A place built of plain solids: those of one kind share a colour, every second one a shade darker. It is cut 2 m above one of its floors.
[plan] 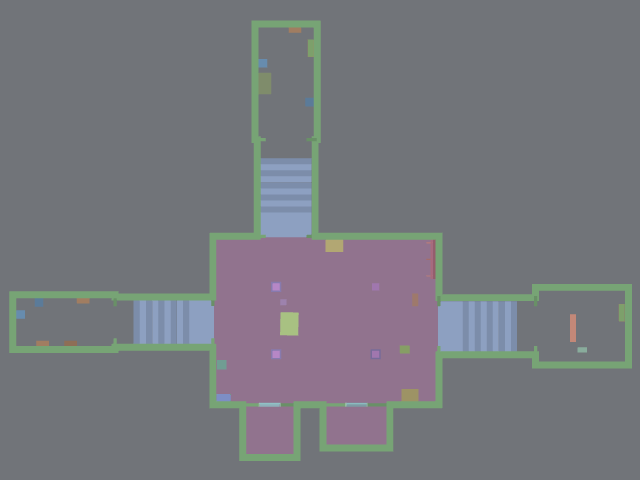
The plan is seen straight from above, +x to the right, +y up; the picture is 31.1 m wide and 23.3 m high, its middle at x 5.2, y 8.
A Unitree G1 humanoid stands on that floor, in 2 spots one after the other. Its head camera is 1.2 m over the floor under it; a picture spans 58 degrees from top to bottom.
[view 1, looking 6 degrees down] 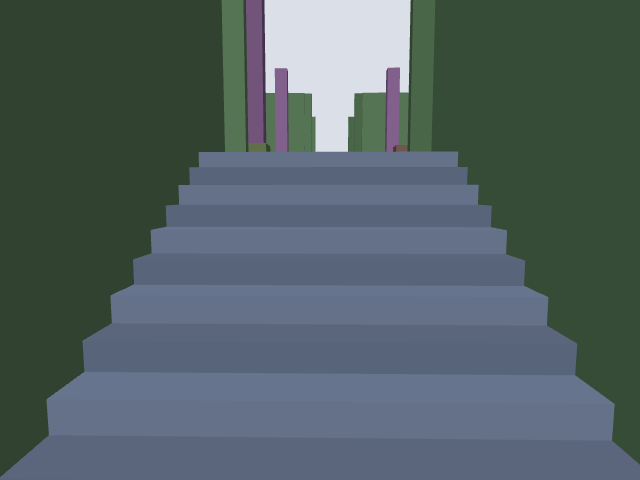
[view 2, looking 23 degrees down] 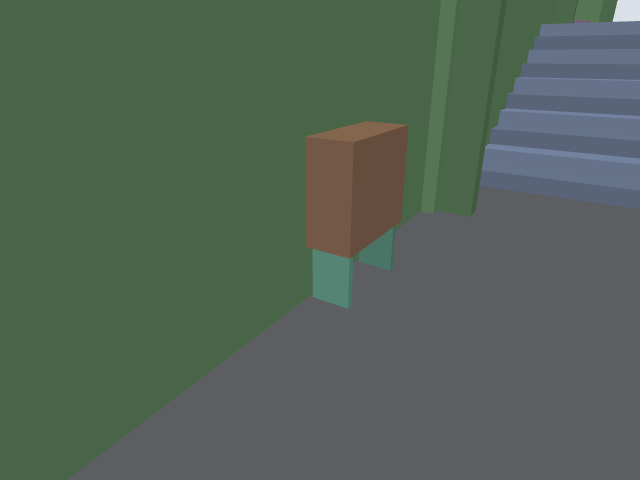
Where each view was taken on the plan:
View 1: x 16.24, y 3.82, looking -179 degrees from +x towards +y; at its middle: down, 2.96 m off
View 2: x -8.26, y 4.01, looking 33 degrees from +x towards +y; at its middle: firebox_arm_box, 2.15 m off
